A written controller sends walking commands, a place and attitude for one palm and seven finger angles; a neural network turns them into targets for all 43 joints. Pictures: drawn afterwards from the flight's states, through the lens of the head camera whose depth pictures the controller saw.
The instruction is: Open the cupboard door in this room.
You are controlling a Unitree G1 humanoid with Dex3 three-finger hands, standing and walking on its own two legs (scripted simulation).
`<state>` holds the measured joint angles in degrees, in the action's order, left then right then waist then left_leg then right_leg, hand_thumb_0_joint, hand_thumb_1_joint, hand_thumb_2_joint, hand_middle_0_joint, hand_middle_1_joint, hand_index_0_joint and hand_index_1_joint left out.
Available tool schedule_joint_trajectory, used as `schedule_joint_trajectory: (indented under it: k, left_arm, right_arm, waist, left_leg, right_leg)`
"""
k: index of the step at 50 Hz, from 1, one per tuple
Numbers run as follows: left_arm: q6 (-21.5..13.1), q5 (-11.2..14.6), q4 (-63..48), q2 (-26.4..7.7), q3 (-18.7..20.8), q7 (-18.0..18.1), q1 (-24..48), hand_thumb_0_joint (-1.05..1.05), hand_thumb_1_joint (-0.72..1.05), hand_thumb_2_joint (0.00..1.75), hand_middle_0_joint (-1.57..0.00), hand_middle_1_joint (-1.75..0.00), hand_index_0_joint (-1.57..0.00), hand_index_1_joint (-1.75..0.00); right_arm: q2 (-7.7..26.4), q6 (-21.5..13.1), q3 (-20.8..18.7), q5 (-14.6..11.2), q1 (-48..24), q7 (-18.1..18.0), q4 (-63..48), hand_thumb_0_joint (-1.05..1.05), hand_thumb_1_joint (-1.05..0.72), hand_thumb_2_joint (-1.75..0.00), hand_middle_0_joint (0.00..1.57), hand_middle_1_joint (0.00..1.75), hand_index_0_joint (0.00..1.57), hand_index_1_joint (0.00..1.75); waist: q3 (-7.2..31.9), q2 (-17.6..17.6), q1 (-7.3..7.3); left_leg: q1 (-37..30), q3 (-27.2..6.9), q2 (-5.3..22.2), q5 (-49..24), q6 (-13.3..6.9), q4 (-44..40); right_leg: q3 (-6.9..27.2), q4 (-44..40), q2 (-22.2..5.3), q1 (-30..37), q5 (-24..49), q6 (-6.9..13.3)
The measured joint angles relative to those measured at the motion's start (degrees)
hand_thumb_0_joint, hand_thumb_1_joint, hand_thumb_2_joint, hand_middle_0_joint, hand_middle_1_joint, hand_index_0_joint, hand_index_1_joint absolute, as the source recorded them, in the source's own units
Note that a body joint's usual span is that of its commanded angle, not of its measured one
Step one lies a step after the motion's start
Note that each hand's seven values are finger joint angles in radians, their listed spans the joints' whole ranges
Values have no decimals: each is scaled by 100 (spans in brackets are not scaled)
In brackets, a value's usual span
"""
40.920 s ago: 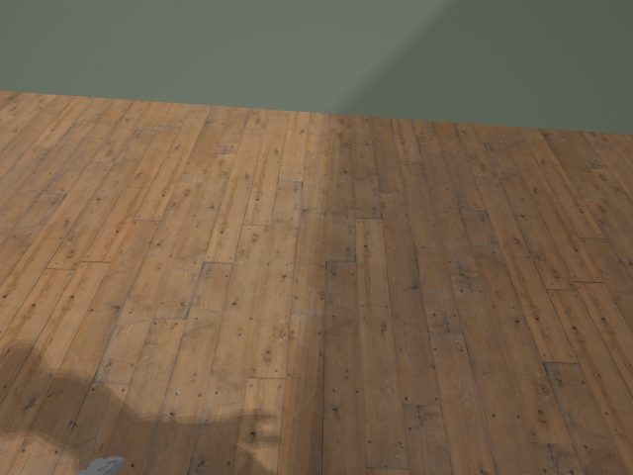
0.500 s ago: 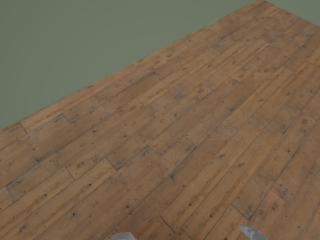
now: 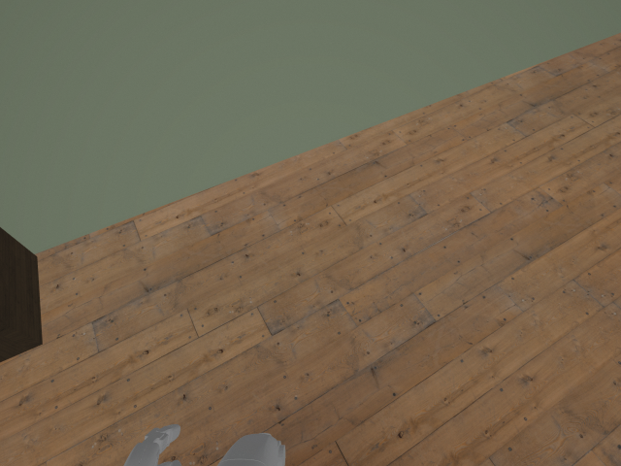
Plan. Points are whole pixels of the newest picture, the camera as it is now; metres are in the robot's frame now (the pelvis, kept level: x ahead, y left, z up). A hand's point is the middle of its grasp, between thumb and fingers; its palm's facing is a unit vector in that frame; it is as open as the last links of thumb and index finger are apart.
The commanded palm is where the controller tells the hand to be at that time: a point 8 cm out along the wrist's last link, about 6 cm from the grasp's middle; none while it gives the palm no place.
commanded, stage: turn to face it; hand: left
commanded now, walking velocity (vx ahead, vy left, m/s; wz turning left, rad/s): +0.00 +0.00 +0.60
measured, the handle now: out of the picture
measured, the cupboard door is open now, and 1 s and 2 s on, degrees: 40 40 40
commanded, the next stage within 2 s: take the last steps up to it in 1.70 s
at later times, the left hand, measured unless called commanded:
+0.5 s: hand out of the picture +0.05 +0.23 -0.15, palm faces +0.32 -0.91 -0.28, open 7.4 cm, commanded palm none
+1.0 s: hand out of the picture -0.03 +0.17 -0.19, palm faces +0.62 -0.75 -0.23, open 7.3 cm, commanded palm none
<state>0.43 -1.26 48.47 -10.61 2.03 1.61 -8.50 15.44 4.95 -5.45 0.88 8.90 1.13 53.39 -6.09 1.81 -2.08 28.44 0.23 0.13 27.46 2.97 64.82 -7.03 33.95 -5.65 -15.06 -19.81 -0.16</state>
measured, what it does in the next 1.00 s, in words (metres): steps on the spot, turning left: left foot, then right foot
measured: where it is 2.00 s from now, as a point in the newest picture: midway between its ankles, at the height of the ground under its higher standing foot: outside the picture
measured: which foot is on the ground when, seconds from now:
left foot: up 0.00-0.18, down 0.20-0.60, up 0.62-0.94, down 0.96-1.00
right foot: down 0.00-0.20, up 0.22-0.58, down 0.60-0.96, up 0.98-1.00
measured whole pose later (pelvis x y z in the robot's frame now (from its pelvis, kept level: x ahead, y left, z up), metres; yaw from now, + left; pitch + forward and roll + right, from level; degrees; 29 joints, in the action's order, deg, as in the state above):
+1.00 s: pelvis +0.05 -0.03 -0.01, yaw +38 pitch +1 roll +1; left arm 1.9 -0.8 51.3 -13.5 3.5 1.0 -12.6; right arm 13.2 2.2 -3.8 1.0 5.4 1.7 50.8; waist -7.0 -3.9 -0.1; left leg 20.1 5.0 -0.3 16.8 -1.7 37.6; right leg -10.1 51.7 -9.3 -18.9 -31.5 -3.3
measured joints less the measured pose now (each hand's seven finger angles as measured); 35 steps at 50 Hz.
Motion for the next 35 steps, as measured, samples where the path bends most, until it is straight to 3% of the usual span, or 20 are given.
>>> schedule_joint_trajectory:
  k: [3, 7, 10, 11, 13, 16, 19, 24, 29, 30, 32, 35]
  left_arm:
    - [-1, -9, 66, 46, -24, -18, -120, 1, 91, 89, -20, -30, -21, -30]
    - [-21, -25, 142, 7, 1, -45, -260, 1, 90, 89, -20, -30, -21, -30]
    - [3, 4, 205, -111, 72, -70, -417, 1, 90, 89, -21, -30, -21, -30]
    - [44, 29, 239, -178, 108, -84, -441, 1, 90, 89, -21, -30, -21, -30]
    - [207, 31, 326, -301, 160, -58, -404, 1, 90, 89, -20, -30, -21, -30]
    - [328, 26, 433, -394, 225, -50, -296, 1, 91, 89, -20, -30, -20, -30]
    - [305, 26, 373, -436, 262, -84, -202, 1, 91, 89, -20, -30, -20, -30]
    - [264, 40, 197, -431, 258, -98, -26, 1, 91, 90, -20, -30, -20, -30]
    - [157, 71, 12, -348, 190, -108, 118, 1, 91, 90, -20, -30, -20, -30]
    - [94, 57, -57, -360, 168, -106, 82, 1, 91, 90, -20, -30, -20, -30]
    - [6, 17, -56, -226, 119, -60, 98, 1, 91, 89, -20, -30, -20, -30]
    - [2, 22, -32, -33, 20, -20, -7, 1, 91, 89, -20, -30, -20, -30]
  right_arm:
    - [-58, -13, 42, -17, -84, 44, -34, 1, -91, -90, 20, 30, 19, 30]
    - [-148, -51, 109, -36, -243, 76, -94, 1, -91, -90, 20, 30, 19, 30]
    - [-186, -134, 159, -24, -313, 95, -218, 1, -91, -90, 20, 30, 19, 30]
    - [-210, -194, 156, 0, -335, 94, -261, 1, -91, -90, 20, 30, 19, 30]
    - [-257, -276, 187, 15, -364, 65, -332, 1, -91, -90, 20, 30, 20, 30]
    - [-293, -329, 223, 35, -281, -45, -376, 1, -91, -90, 20, 30, 20, 30]
    - [-308, -341, 255, 40, -175, -95, -319, 1, -91, -90, 20, 30, 20, 30]
    - [-320, -302, 252, 58, -1, -75, -204, 1, -91, -90, 20, 30, 20, 30]
    - [-274, -176, 165, 56, 135, -50, -128, 1, -90, -90, 20, 30, 20, 30]
    - [-272, -152, 142, 31, 191, -41, -137, 1, -90, -90, 20, 30, 20, 30]
    - [-160, -97, 68, 14, 142, -38, -86, 1, -91, -90, 20, 30, 20, 30]
    - [-40, -14, -4, 21, 58, -19, -11, 1, -91, -90, 20, 30, 20, 30]
  waist:
    - [-31, -166, 6]
    - [-103, -348, 131]
    - [-76, -451, 191]
    - [-61, -516, 188]
    - [-78, -582, 230]
    - [-24, -494, 233]
    - [16, -394, 260]
    - [69, -210, 212]
    - [118, -13, 95]
    - [182, -63, 102]
    - [110, 64, 101]
    - [29, 132, 35]
  left_leg:
    - [-179, 248, 86, -89, 46, -683]
    - [-552, 453, 95, -161, -9, -1830]
    - [-981, 587, 51, -871, -135, -2922]
    - [-941, 568, -7, -1044, -333, -2953]
    - [-801, 486, -53, -921, -530, -2709]
    - [-838, 280, -57, -953, -526, -2899]
    - [-986, 100, -71, -1189, -491, -3290]
    - [-1079, -234, -65, -1377, -393, -3581]
    - [-864, -650, -103, -1272, -184, -3282]
    - [-748, -688, -184, -1184, -151, -3100]
    - [-380, -668, -227, -306, -139, -2058]
    - [122, -351, -194, -66, -70, -288]
  right_leg:
    - [-241, -190, -125, 175, 40, 8]
    - [-569, -108, -241, 245, -76, -35]
    - [-799, 341, -360, 129, -358, -125]
    - [-723, 766, -419, -49, -509, -202]
    - [-222, 1891, -289, -530, -1116, -303]
    - [273, 3004, -50, -1108, -987, -384]
    - [522, 3120, 18, -1356, -604, -433]
    - [675, 2280, 103, -1234, -489, -453]
    - [588, 526, 343, -487, -109, -369]
    - [582, 3, 310, -263, 64, -242]
    - [441, 119, 300, -254, -5, 10]
    - [202, 65, 191, -44, -64, 16]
